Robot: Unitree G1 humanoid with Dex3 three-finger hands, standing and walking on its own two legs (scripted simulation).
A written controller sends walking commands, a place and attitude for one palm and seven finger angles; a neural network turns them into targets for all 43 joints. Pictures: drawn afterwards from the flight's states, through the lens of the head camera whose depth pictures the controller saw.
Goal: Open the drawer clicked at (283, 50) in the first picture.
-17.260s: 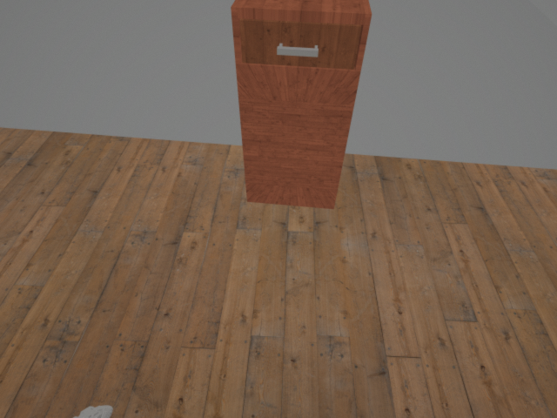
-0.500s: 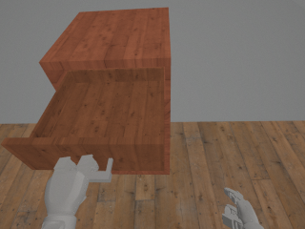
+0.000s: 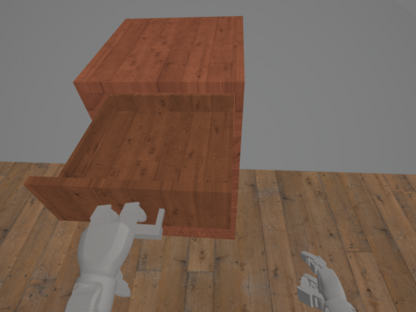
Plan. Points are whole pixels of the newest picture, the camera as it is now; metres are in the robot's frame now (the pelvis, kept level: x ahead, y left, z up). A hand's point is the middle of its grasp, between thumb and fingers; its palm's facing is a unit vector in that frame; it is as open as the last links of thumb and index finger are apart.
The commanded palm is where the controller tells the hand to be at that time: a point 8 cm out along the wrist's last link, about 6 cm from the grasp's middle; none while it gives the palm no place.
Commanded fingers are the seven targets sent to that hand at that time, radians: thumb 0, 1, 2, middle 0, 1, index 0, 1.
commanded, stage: lift the hand off the handle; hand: left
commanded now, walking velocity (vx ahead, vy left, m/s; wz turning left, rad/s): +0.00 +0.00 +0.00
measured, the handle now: (129, 221) +0.27 +0.20 +0.04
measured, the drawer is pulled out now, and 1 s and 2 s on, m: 0.30 0.30 0.30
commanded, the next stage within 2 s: draw the hand back to the body in 1.56 s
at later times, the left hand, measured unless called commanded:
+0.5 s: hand (120, 246) +0.22 +0.20 +0.02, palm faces +0.01 -0.11 -0.99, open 13.4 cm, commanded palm +0.20 +0.20 +0.10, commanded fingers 0.00 -0.50 0.30 -0.30 -1.20 -0.30 -1.20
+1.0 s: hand (114, 228) +0.23 +0.20 +0.09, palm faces +0.05 -0.13 -0.99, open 13.3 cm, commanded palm +0.20 +0.20 +0.17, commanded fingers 0.00 -0.50 0.30 -0.30 -1.20 -0.30 -1.20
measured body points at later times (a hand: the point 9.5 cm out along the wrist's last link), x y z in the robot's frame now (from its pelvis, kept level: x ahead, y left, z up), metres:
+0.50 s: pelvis -0.01 +0.00 +0.01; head +0.00 -0.03 +0.45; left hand +0.22 +0.21 +0.08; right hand +0.20 -0.20 -0.10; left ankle +0.00 +0.13 -0.72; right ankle +0.01 -0.10 -0.72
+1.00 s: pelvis +0.00 +0.00 +0.02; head +0.00 -0.04 +0.47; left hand +0.22 +0.20 +0.14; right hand +0.24 -0.18 -0.08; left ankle +0.00 +0.13 -0.72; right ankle +0.01 -0.10 -0.72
